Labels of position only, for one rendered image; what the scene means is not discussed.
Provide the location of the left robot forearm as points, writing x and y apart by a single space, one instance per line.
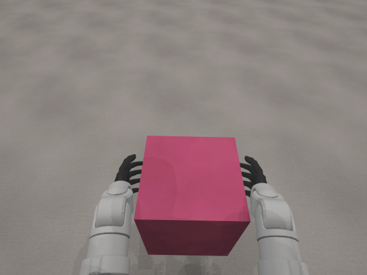
110 232

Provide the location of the right robot hand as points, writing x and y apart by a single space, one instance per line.
256 175

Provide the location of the right robot forearm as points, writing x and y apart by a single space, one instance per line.
276 234

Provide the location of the carton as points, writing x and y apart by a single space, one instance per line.
191 198

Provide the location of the left robot hand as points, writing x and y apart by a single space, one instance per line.
125 174

